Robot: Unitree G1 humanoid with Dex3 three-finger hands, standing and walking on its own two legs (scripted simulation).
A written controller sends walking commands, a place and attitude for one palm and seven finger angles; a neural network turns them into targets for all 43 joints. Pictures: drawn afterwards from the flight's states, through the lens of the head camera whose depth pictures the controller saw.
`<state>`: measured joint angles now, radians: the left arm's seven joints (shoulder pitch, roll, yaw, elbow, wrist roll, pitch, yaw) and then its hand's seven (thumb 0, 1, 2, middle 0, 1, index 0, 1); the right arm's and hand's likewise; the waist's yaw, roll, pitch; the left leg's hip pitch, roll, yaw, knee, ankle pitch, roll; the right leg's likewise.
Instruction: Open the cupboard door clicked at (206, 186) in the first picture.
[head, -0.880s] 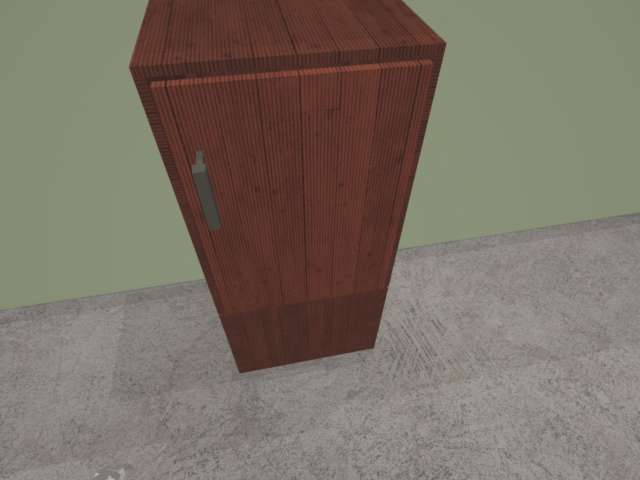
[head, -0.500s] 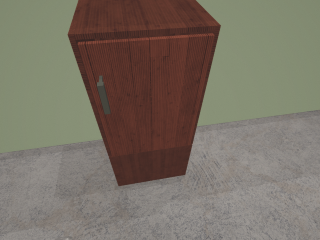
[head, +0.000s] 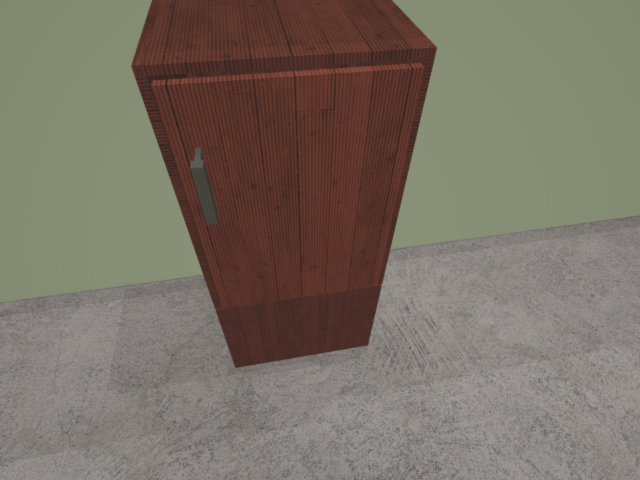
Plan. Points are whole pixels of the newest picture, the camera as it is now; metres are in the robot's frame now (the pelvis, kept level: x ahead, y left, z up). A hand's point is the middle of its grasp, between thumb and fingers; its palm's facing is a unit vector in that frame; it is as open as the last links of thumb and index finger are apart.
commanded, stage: look at it before walking up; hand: left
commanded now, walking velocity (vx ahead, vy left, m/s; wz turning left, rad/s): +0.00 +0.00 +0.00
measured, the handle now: (205, 186) +0.55 +0.23 +0.04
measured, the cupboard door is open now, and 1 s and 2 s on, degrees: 0 0 0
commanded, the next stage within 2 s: shuffle to correct the standing spot in 0.56 s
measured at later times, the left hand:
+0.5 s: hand out of the picture +0.07 +0.24 -0.16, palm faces +0.00 -0.95 -0.32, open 7.4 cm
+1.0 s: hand out of the picture +0.03 +0.17 -0.18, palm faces +0.06 -0.98 -0.21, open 7.4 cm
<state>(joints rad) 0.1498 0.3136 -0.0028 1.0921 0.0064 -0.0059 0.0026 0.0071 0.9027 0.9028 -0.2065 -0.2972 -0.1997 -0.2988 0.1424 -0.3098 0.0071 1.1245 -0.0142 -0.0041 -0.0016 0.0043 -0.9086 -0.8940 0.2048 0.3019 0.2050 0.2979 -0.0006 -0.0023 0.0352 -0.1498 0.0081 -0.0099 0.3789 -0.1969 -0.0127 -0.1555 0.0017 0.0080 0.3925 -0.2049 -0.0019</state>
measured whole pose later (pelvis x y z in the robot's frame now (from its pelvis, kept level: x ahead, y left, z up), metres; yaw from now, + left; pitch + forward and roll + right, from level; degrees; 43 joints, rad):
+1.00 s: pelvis +0.03 -0.02 -0.01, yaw +3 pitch -1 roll +1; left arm 0.28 0.22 0.01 1.11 0.02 0.02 0.00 0.00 0.91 0.90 -0.20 -0.30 -0.20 -0.30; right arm 0.26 -0.18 0.01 1.15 -0.03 0.02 -0.01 0.00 -0.91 -0.89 0.20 0.30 0.20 0.30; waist 0.00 -0.02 0.00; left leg -0.17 0.01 -0.07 0.47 -0.29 -0.04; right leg -0.16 0.00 -0.05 0.50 -0.33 -0.03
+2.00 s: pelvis +0.10 -0.13 -0.01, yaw +12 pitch -1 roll +2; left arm 0.25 0.18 0.06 0.99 0.04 0.01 0.05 0.00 0.91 0.90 -0.21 -0.30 -0.20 -0.30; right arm 0.18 -0.23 -0.08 0.99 -0.03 0.08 0.01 0.00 -0.91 -0.89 0.20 0.30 0.20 0.30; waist 0.05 0.01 0.07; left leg -0.39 0.00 0.04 0.94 -0.42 -0.03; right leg -0.35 -0.12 -0.06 0.51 -0.15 0.02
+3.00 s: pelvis +0.12 -0.14 -0.01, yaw +11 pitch -1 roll +1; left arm 0.25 0.15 0.01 1.09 0.00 -0.03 0.04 0.00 0.93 0.90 -0.21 -0.30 -0.20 -0.30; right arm 0.29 -0.17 0.00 1.10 -0.02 -0.01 -0.04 0.01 -0.92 -0.89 0.20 0.30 0.20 0.30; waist -0.01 0.05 0.02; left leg -0.12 0.06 0.02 0.46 -0.32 -0.06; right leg -0.19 0.04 -0.07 0.53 -0.32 -0.08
